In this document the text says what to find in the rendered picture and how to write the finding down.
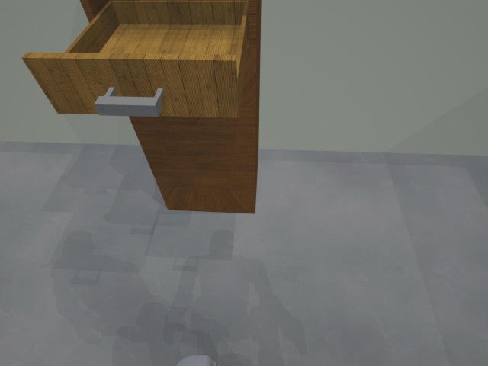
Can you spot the drawer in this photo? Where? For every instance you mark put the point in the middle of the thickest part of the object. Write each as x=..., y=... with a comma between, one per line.
x=195, y=50

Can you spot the cabinet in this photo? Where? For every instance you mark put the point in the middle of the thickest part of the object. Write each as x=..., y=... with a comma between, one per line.
x=207, y=164

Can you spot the handle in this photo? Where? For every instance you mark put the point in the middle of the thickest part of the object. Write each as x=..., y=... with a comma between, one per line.
x=110, y=105

